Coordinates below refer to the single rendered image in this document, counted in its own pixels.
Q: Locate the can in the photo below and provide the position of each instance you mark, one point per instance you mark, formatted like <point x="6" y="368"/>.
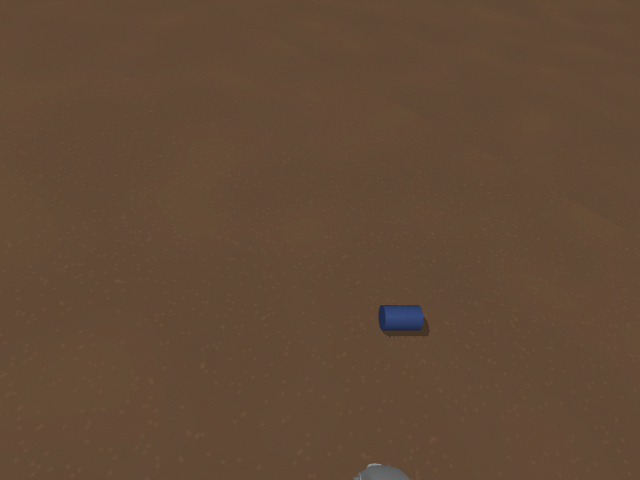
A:
<point x="400" y="317"/>

